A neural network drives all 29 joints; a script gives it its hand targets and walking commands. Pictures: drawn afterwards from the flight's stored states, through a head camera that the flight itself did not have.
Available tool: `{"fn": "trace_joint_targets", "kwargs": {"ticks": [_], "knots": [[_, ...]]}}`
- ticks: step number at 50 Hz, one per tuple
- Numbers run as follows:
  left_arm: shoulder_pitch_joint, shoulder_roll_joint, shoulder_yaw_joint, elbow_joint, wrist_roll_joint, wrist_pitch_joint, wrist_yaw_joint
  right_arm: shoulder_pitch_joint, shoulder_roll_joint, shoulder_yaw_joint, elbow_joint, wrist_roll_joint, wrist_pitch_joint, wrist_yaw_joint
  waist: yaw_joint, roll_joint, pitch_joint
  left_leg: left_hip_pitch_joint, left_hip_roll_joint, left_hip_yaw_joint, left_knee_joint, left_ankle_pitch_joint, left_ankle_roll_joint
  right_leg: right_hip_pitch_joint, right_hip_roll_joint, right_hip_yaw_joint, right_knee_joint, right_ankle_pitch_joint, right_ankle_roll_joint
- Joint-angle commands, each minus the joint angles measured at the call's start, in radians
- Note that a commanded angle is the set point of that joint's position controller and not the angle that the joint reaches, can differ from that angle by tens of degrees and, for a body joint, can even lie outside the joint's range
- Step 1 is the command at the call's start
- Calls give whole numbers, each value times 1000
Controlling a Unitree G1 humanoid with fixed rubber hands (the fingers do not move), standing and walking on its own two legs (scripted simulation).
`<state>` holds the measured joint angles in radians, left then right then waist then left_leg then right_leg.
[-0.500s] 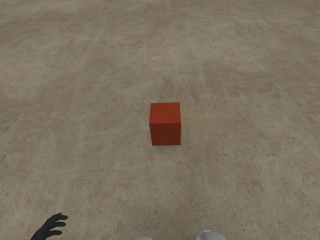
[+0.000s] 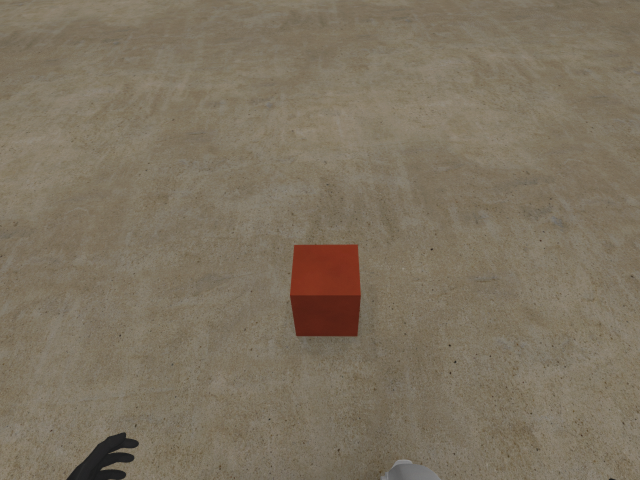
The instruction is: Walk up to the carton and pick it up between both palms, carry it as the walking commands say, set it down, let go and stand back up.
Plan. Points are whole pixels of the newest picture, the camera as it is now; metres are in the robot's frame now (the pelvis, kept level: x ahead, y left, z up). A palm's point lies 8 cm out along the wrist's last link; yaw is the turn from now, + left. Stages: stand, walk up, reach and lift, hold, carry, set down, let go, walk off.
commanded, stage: walk up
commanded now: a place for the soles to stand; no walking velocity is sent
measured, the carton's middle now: (326, 291) +0.81 +0.00 -0.61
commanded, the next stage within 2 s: none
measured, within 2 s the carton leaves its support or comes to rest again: neither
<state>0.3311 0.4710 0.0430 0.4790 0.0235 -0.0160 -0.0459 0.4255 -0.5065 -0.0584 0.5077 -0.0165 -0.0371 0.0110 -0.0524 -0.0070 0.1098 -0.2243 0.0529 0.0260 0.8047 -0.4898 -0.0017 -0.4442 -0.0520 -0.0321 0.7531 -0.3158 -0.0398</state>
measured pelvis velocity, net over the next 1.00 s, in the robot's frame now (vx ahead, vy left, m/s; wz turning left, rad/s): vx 0.23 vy -0.01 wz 0.03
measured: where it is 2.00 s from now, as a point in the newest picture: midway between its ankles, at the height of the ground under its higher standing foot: (340, 446)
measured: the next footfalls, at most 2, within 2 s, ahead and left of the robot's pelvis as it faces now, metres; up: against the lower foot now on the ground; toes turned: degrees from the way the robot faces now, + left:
left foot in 0.26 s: +0.23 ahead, +0.14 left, +0.00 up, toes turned +0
right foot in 0.52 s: +0.32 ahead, -0.14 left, +0.00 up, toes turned -1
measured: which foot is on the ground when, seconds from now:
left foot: down 0.00-0.00, up 0.02-0.24, down 0.26-1.00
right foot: down 0.00-0.26, up 0.28-0.50, down 0.52-1.00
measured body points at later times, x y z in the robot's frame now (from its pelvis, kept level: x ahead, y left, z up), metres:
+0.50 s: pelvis +0.16 +0.00 +0.00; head +0.18 +0.00 +0.45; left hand +0.31 +0.32 -0.06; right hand +0.25 -0.34 -0.06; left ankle +0.17 +0.13 -0.70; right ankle +0.27 -0.14 -0.70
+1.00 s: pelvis +0.23 -0.01 +0.03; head +0.24 -0.01 +0.47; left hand +0.37 +0.32 -0.06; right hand +0.38 -0.33 -0.07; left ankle +0.19 +0.14 -0.70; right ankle +0.28 -0.14 -0.70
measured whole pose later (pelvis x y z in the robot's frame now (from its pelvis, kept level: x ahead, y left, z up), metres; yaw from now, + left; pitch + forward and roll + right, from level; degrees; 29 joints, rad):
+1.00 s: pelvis +0.23 -0.01 +0.03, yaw +2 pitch -4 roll +0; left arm 0.08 0.44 0.00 0.85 -0.02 0.00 -0.01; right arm 0.12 -0.46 -0.01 0.85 0.03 -0.01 -0.01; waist 0.00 0.01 0.10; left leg -0.13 0.02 -0.05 0.56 -0.37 -0.04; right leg -0.26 -0.06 -0.03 0.58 -0.25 0.03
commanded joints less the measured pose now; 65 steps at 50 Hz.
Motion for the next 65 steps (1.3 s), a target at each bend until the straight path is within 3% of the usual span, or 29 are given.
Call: {"fn": "trace_joint_targets", "kwargs": {"ticks": [1, 2, 3, 7, 10, 12, 13, 14, 15, 16, 17, 19, 21, 23, 25, 26, 27, 28, 29, 30, 31, 32, 33, 34, 36, 39, 41, 49, 65], "knots": [[242, 291, 120, -19, 3, -23, 31, -92, -108, -33, -125, 11, -12, 8, 190, -166, -136, -473, 5, -21, 279, 29, 69, 490, -158, 359, -264, -327, -103], [256, 336, 128, -37, -7, -27, 50, -129, -155, -52, -161, 22, -6, 2, 200, -160, -127, -557, -93, -67, 510, -125, 37, 414, -370, 791, -488, -463, -244], [198, 332, 132, -51, -17, -30, 58, -156, -194, -65, -155, 22, 8, -8, 180, -55, -63, -574, -61, -161, 567, -115, 37, 341, -404, 745, -501, -556, -281], [36, 278, 108, -71, 5, -26, 63, -39, -194, -68, -78, 18, 7, 7, 74, -150, -10, -377, 21, -110, 333, -2, 9, 158, -281, 434, -458, -398, -208], [7, 267, 97, -66, 8, -24, 48, -39, -160, -58, -64, 17, 8, 28, 71, -210, -11, -171, 5, -10, 57, 17, 26, 53, -212, 248, -397, -318, -174], [-41, 236, 83, -68, -2, -13, 35, 44, -141, -65, -28, 15, 5, 27, 5, -161, -31, 96, -59, 40, -114, 138, 40, -110, -137, 155, -271, -381, -112], [-42, 201, 75, -67, 3, -6, 29, 117, -154, -78, -3, 12, 1, 19, -40, -60, -61, 249, -78, 6, -144, 95, 43, -225, -101, 113, -99, -425, -74], [-64, 147, 62, -100, -10, -2, 24, 151, -222, -96, -13, 5, -4, 5, -70, 154, -56, 252, 101, -359, -344, -192, 99, -345, -1, 21, 205, -368, -7], [-71, 158, 69, -136, -26, -2, 29, 125, -283, -106, -54, -15, -9, -12, -83, 236, -28, 211, 317, -837, -548, -343, 219, -455, 92, 102, 413, -305, 20], [-94, 203, 86, -144, -22, -3, 33, 95, -282, -107, -52, -9, -17, -26, -66, 128, 6, 200, 376, -825, -539, -221, 284, -462, 45, 205, 487, -258, 20], [-66, 220, 87, -118, -23, -3, 31, 59, -270, -100, -54, -6, -21, -36, -33, 64, 4, 175, 371, -716, -473, -79, 314, -431, 15, 199, 506, -220, 16], [-11, 194, 80, -73, -10, -12, 36, 16, -246, -93, -51, -6, -27, -42, -2, 100, -6, 131, 322, -526, -422, 119, 299, -353, -22, 162, 410, -179, 23], [-17, 161, 65, -53, -1, -16, 32, -35, -215, -75, -53, -8, -27, -34, 8, 152, -1, 11, 250, -320, -358, 404, 255, -183, -37, 80, 233, -139, 23], [16, 131, 59, -22, -9, -10, 36, -108, -189, -53, -61, -4, -21, -26, 47, 198, -40, -127, 185, -182, -258, 593, 192, 67, -5, 15, 49, -15, 12], [52, 166, 69, 17, -9, -12, 47, -124, -165, -30, -56, 19, -8, -17, 100, 124, -107, -261, 117, -105, -101, 497, 112, 332, 37, 18, -107, 187, -14], [56, 239, 83, 21, -5, -9, 49, -104, -128, -15, -63, 27, -9, -13, 113, -30, -165, -305, 66, -45, 40, 385, 59, 408, -73, 209, -200, 179, -46], [41, 285, 80, -2, -17, -16, 59, -80, -116, -15, -65, 42, 3, -11, 105, -124, -201, -264, -14, -33, 209, 94, -2, 309, -287, 509, -324, 167, -166], [-12, 294, 85, -4, -23, -14, 59, -88, -182, -34, -47, 49, 26, -23, 91, -83, -177, -207, -12, -110, 244, -136, 8, 201, -339, 558, -326, 118, -240], [-61, 281, 81, -12, -27, -11, 61, -101, -178, -27, -38, 49, 27, -28, 79, -106, -127, -204, -13, -116, 195, -127, 18, 170, -316, 491, -306, 122, -235], [-103, 268, 75, -3, -27, -5, 63, -84, -163, -22, -10, 51, 23, -31, 64, -145, -98, -171, 6, -113, 73, -89, 36, 149, -271, 400, -272, 136, -196], [-165, 248, 61, -5, -25, 6, 58, -29, -162, -19, 34, 52, 17, -33, 23, -153, -111, -61, 15, -88, -115, 30, 48, 88, -202, 290, -226, 120, -124], [-206, 200, 37, 0, -24, 8, 45, -30, -181, -25, 63, 35, 10, -35, 10, -109, -85, -6, 35, -158, -228, 100, 63, 4, -144, 228, -151, 122, -46], [-187, 173, 29, 9, -42, 9, 36, -121, -229, -32, 60, 26, 4, -32, 54, 9, -46, -126, 100, -310, -312, 106, 84, 66, -53, 143, -109, 102, 10], [-177, 176, 31, 43, -47, 10, 39, -184, -226, -30, 62, 28, 0, -26, 69, 22, -44, -196, 127, -294, -297, 197, 95, 191, -27, 93, -85, 175, 29], [-192, 198, 29, 97, -45, 1, 43, -195, -198, -19, 101, 34, -3, -25, 60, 11, -118, -127, 89, -183, -237, 338, 58, 257, -64, 117, -121, 271, 0], [-218, 194, 18, 159, -44, -13, 51, -201, -173, -5, 154, 46, -1, -27, 48, 3, -178, -4, 51, -129, -198, 432, 37, 257, -116, 151, -156, 404, -39], [-244, 185, 16, 196, -43, -11, 50, -222, -160, -4, 187, 46, 5, -28, 42, -27, -167, 21, 54, -127, -227, 427, 43, 247, -117, 135, -180, 407, -30], [-304, 155, 12, 326, -44, -6, 43, -329, -146, -5, 303, 43, 8, -23, 53, 14, -130, 28, 75, -154, -383, 395, 40, 299, -90, 75, -274, 300, -1], [-315, 120, 31, 486, -38, -10, 47, -386, -98, -14, 474, 32, 13, -24, 50, 10, -132, 88, 66, -129, -484, 424, 30, 378, -105, 38, -388, 296, 3]]}}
